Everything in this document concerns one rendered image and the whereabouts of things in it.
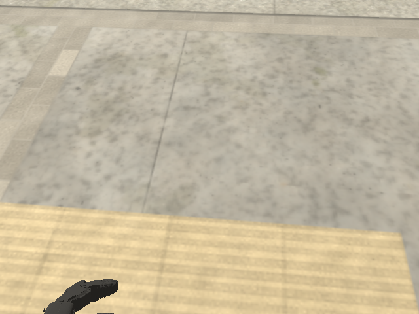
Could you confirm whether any left robot hand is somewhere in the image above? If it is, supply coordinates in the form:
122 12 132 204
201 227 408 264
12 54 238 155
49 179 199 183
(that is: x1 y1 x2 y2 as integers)
43 279 118 314

